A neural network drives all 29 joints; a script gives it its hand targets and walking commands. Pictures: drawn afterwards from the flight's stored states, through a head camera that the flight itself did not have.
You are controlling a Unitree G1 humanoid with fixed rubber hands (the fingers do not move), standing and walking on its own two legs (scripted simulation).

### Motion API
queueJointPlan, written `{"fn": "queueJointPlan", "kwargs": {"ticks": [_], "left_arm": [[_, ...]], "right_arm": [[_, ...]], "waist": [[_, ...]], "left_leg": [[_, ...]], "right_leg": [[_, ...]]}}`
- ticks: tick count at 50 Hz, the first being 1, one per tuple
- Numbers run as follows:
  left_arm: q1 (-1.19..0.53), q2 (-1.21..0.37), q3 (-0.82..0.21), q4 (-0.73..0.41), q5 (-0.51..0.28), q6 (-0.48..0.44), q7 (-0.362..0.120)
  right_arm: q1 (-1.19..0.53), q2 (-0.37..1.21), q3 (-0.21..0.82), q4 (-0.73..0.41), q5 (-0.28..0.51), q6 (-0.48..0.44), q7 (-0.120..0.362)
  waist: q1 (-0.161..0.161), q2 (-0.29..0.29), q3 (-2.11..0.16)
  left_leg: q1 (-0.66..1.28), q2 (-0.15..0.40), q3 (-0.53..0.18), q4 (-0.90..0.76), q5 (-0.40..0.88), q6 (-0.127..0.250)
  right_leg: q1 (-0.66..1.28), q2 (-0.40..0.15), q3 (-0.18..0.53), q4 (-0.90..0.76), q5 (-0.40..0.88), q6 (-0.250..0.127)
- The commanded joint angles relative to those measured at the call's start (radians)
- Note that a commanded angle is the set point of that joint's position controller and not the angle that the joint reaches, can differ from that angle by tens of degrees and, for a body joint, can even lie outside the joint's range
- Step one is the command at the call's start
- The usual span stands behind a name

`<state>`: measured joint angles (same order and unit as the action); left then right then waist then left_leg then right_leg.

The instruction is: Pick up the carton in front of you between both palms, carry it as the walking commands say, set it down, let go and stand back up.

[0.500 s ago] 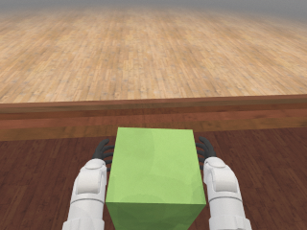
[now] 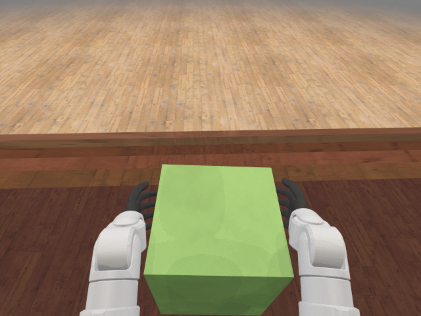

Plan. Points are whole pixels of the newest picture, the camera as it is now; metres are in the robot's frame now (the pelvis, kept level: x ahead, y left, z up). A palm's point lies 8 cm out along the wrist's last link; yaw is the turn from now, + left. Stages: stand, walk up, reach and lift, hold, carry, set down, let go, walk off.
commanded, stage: carry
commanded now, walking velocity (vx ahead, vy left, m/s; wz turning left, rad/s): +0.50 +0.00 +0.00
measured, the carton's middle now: (213, 243) +0.28 -0.01 +0.00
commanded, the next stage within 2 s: none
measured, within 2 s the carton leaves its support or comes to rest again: neither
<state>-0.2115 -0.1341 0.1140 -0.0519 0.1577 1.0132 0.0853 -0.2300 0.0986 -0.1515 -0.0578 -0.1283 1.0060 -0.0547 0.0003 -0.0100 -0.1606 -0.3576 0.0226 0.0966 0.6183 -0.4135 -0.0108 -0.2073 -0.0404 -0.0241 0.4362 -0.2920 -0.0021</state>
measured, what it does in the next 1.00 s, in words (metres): walks ahead: left foot, then right foot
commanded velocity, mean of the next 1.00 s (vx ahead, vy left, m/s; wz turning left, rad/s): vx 0.50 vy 0.00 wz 0.00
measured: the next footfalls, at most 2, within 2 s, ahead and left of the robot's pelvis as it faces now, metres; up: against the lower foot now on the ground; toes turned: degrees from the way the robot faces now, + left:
left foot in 0.06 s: +0.08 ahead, +0.11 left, +0.00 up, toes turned +7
right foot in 0.34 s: +0.30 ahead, -0.13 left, +0.00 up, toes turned -13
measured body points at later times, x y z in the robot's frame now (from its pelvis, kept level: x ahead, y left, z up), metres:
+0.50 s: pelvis +0.25 -0.05 +0.00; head +0.26 -0.06 +0.45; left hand +0.53 +0.10 +0.07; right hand +0.54 -0.20 +0.07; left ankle +0.16 +0.07 -0.66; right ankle +0.26 -0.12 -0.74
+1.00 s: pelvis +0.58 -0.01 +0.00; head +0.61 -0.01 +0.45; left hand +0.88 +0.11 +0.05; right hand +0.85 -0.19 +0.06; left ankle +0.58 +0.06 -0.74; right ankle +0.55 -0.14 -0.66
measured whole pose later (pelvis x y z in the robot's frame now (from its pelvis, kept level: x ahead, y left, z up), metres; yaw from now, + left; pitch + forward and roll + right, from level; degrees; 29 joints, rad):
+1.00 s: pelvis +0.58 -0.01 +0.00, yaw -4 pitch +5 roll -1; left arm -0.16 -0.13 0.11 -0.30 0.12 1.18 0.09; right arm -0.17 0.14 -0.12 -0.29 -0.11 1.14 -0.09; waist -0.04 0.00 -0.04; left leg -0.28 0.03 0.25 0.42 -0.24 0.08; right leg -0.57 -0.08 -0.07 1.10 -0.32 -0.03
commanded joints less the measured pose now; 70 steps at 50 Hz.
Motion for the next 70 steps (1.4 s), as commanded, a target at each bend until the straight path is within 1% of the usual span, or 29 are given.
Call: {"fn": "queueJointPlan", "kwargs": {"ticks": [1, 2, 3, 4, 5, 6, 8, 13, 17, 18, 19, 20, 23, 27, 35, 39, 40, 41, 42, 45, 52, 58, 61, 62, 63, 64, 65, 67, 70], "left_arm": [[-0.561, -0.843, -0.698, -0.205, -0.414, 0.055, -0.241], [-0.536, -0.85, -0.702, -0.219, -0.425, 0.075, -0.242], [-0.495, -0.851, -0.702, -0.223, -0.433, 0.098, -0.243], [-0.509, -0.861, -0.712, -0.255, -0.452, 0.124, -0.251], [-0.534, -0.861, -0.719, -0.275, -0.468, 0.145, -0.262], [-0.552, -0.881, -0.727, -0.286, -0.486, 0.156, -0.273], [-0.539, -0.893, -0.718, -0.314, -0.504, 0.171, -0.281], [-0.486, -0.864, -0.714, -0.386, -0.481, 0.2, -0.254], [-0.426, -0.81, -0.676, -0.366, -0.443, 0.23, -0.237], [-0.403, -0.792, -0.661, -0.346, -0.431, 0.238, -0.234], [-0.403, -0.776, -0.642, -0.311, -0.411, 0.239, -0.23], [-0.432, -0.792, -0.642, -0.316, -0.416, 0.242, -0.228], [-0.51, -0.874, -0.671, -0.36, -0.45, 0.238, -0.232], [-0.511, -0.929, -0.714, -0.385, -0.49, 0.216, -0.256], [-0.405, -0.882, -0.72, -0.364, -0.48, 0.204, -0.282], [-0.403, -0.863, -0.724, -0.365, -0.467, 0.204, -0.281], [-0.424, -0.847, -0.725, -0.372, -0.468, 0.204, -0.282], [-0.455, -0.861, -0.741, -0.394, -0.481, 0.208, -0.281], [-0.467, -0.863, -0.745, -0.383, -0.479, 0.2, -0.28], [-0.492, -0.925, -0.755, -0.366, -0.48, 0.164, -0.274], [-0.519, -0.862, -0.757, -0.3, -0.433, 0.119, -0.226], [-0.771, -0.715, -0.692, -0.227, -0.458, 0.141, -0.194], [-0.858, -0.674, -0.61, -0.111, -0.467, 0.165, -0.183], [-0.89, -0.673, -0.575, -0.058, -0.471, 0.169, -0.183], [-0.917, -0.67, -0.543, -0.011, -0.474, 0.174, -0.182], [-0.978, -0.651, -0.528, 0.016, -0.475, 0.173, -0.184], [-1.051, -0.705, -0.538, 0.025, -0.509, 0.176, -0.19], [-1.194, -0.817, -0.548, 0.016, -0.565, 0.164, -0.204], [-1.342, -0.941, -0.553, -0.005, -0.623, 0.15, -0.21]], "right_arm": [[-0.495, 0.95, 0.757, -0.088, 0.404, 0.065, 0.22], [-0.471, 0.95, 0.748, -0.103, 0.406, 0.084, 0.216], [-0.411, 0.95, 0.74, -0.112, 0.403, 0.108, 0.212], [-0.362, 0.917, 0.723, -0.12, 0.379, 0.121, 0.204], [-0.354, 0.913, 0.717, -0.127, 0.356, 0.132, 0.196], [-0.371, 0.921, 0.721, -0.18, 0.353, 0.145, 0.19], [-0.4, 0.973, 0.732, -0.26, 0.379, 0.166, 0.188], [-0.409, 0.94, 0.759, -0.338, 0.429, 0.204, 0.201], [-0.384, 0.875, 0.754, -0.327, 0.439, 0.24, 0.208], [-0.402, 0.847, 0.748, -0.324, 0.441, 0.25, 0.21], [-0.447, 0.839, 0.752, -0.342, 0.455, 0.266, 0.214], [-0.482, 0.849, 0.758, -0.333, 0.465, 0.273, 0.218], [-0.49, 0.926, 0.745, -0.298, 0.47, 0.261, 0.227], [-0.409, 0.994, 0.748, -0.277, 0.413, 0.22, 0.21], [-0.301, 0.971, 0.748, -0.285, 0.365, 0.2, 0.192], [-0.286, 0.961, 0.744, -0.268, 0.381, 0.2, 0.209], [-0.281, 0.954, 0.739, -0.264, 0.378, 0.199, 0.213], [-0.298, 0.951, 0.736, -0.236, 0.372, 0.188, 0.217], [-0.307, 0.977, 0.75, -0.248, 0.397, 0.182, 0.22], [-0.398, 1.03, 0.79, -0.29, 0.438, 0.158, 0.223], [-0.471, 0.926, 0.814, -0.255, 0.463, 0.13, 0.23], [-0.71, 0.771, 0.752, -0.168, 0.468, 0.147, 0.189], [-0.843, 0.752, 0.699, -0.064, 0.474, 0.17, 0.167], [-0.892, 0.754, 0.677, -0.024, 0.475, 0.177, 0.162], [-0.932, 0.752, 0.653, 0.017, 0.471, 0.185, 0.157], [-0.955, 0.791, 0.632, 0.049, 0.477, 0.191, 0.15], [-1.02, 0.807, 0.605, 0.076, 0.475, 0.192, 0.14], [-1.114, 0.891, 0.576, 0.099, 0.483, 0.186, 0.134], [-1.164, 0.976, 0.54, 0.137, 0.472, 0.176, 0.123]], "waist": [[0.017, -0.131, -0.15], [0.013, -0.098, -0.183], [-0.005, -0.012, -0.227], [-0.023, 0.252, -0.239], [-0.03, 0.295, -0.155], [-0.035, 0.207, -0.099], [-0.035, 0.087, -0.101], [-0.02, 0.171, -0.118], [0.001, 0.091, -0.166], [0.03, -0.019, -0.21], [0.037, -0.286, -0.223], [0.031, -0.247, -0.193], [0.02, -0.022, -0.19], [0.02, -0.083, -0.182], [0.026, -0.147, -0.06], [-0.015, -0.091, -0.161], [-0.041, 0.033, -0.222], [-0.035, 0.288, -0.274], [-0.027, 0.269, -0.249], [-0.021, 0.039, -0.232], [-0.034, 0.129, -0.143], [-0.05, 0.164, -0.062], [0.037, 0.129, -0.147], [0.077, 0.028, -0.232], [0.096, -0.118, -0.273], [0.066, -0.38, -0.362], [0.061, -0.285, -0.343], [0.061, -0.085, -0.306], [0.046, -0.06, -0.327]], "left_leg": [[0.108, -0.044, 0.107, -0.246, 0.15, -0.001], [0.294, -0.018, 0.089, -0.279, 0.191, 0.002], [0.511, 0.089, -0.038, -0.307, 0.129, 0.025], [0.652, 0.312, -0.379, -0.367, -0.008, 0.122], [0.625, 0.416, -0.543, -0.392, 0.004, 0.228], [0.586, 0.427, -0.539, -0.395, 0.082, 0.257], [0.55, 0.394, -0.42, -0.424, 0.11, 0.22], [0.377, 0.244, -0.087, -0.399, 0.279, 0.117], [0.096, 0.159, 0.088, -0.096, 0.33, 0.05], [-0.041, 0.122, 0.128, 0.132, 0.257, 0.01], [-0.276, -0.001, 0.119, 0.404, 0.018, -0.04], [-0.399, 0.019, -0.009, 0.557, -0.103, -0.011], [-0.409, 0.126, -0.079, 0.574, 0.025, 0.03], [-0.313, 0.09, -0.014, 0.311, 0.143, 0.01], [-0.186, 0.015, 0.139, -0.091, 0.349, 0.033], [0.294, -0.036, 0.194, -0.152, 0.274, 0.062], [0.466, 0.151, -0.088, -0.229, 0.103, 0.1], [0.66, 0.395, -0.56, -0.341, 0.035, 0.253], [0.662, 0.417, -0.615, -0.383, 0.187, 0.281], [0.506, 0.329, -0.325, -0.31, 0.448, 0.205], [0.386, 0.245, -0.066, -0.361, 0.403, 0.179], [0.337, 0.214, 0.01, -0.285, 0.496, 0.161], [0.3, 0.177, 0.095, -0.013, 0.726, 0.107], [0.224, 0.119, 0.123, 0.216, 0.666, 0.079], [0.075, 0.061, 0.104, 0.476, 0.406, 0.059], [-0.247, -0.12, 0.0, 0.721, -0.103, 0.025], [-0.334, -0.059, -0.116, 0.849, -0.116, 0.057], [-0.371, -0.001, -0.13, 0.828, -0.045, 0.087], [-0.328, 0.028, -0.122, 0.664, 0.028, 0.077]], "right_leg": [[0.062, -0.147, 0.105, -0.117, -0.051, -0.105], [-0.05, -0.12, 0.051, -0.041, -0.075, -0.085], [-0.218, -0.088, -0.006, 0.115, -0.107, -0.057], [-0.459, -0.02, -0.108, 0.365, -0.165, -0.01], [-0.606, -0.008, -0.083, 0.402, -0.259, -0.011], [-0.647, -0.042, -0.041, 0.443, -0.286, -0.02], [-0.637, -0.06, -0.039, 0.431, -0.24, -0.014], [-0.333, -0.006, -0.163, 0.17, 0.037, 0.011], [0.179, 0.042, -0.253, 0.036, 0.107, -0.016], [0.343, -0.095, -0.066, -0.017, -0.017, -0.037], [0.432, -0.361, 0.453, -0.198, -0.162, -0.169], [0.431, -0.43, 0.568, -0.236, -0.083, -0.24], [0.33, -0.363, 0.336, -0.205, 0.123, -0.189], [0.294, -0.268, 0.09, -0.242, 0.276, -0.125], [0.3, -0.198, -0.11, -0.194, 0.515, -0.095], [0.118, -0.136, -0.221, 0.185, 0.611, -0.03], [-0.053, -0.094, -0.215, 0.427, 0.355, -0.002], [-0.365, 0.046, -0.169, 0.714, -0.031, 0.038], [-0.492, 0.033, -0.037, 0.86, -0.192, 0.01], [-0.504, -0.071, 0.027, 0.835, -0.091, -0.036], [-0.48, -0.056, -0.083, 0.434, 0.082, -0.017], [-0.371, 0.0, -0.155, 0.215, 0.22, -0.077], [-0.075, 0.074, -0.214, 0.141, 0.173, -0.098], [0.128, 0.083, -0.194, 0.112, 0.12, -0.088], [0.239, -0.128, 0.121, 0.085, 0.087, -0.105], [0.434, -0.33, 0.636, -0.102, 0.024, -0.262], [0.439, -0.354, 0.619, -0.103, 0.039, -0.293], [0.343, -0.296, 0.431, -0.017, 0.292, -0.254], [0.282, -0.246, 0.266, 0.006, 0.403, -0.209]]}}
